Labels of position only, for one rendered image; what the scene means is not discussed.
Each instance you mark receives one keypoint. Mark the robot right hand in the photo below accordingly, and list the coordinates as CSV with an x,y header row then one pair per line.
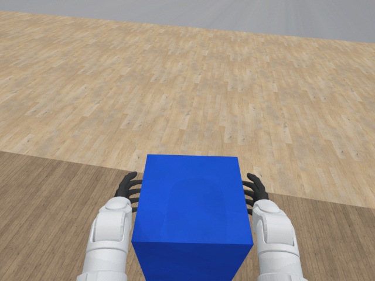
x,y
258,192

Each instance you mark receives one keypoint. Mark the left robot forearm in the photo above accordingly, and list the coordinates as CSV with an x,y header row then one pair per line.
x,y
107,247

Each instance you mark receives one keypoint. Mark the robot left hand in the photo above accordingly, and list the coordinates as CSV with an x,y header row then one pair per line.
x,y
125,185

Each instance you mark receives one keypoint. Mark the right robot forearm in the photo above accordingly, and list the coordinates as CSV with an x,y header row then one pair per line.
x,y
277,247

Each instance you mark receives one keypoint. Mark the carton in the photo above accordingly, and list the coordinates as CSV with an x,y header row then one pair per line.
x,y
192,221

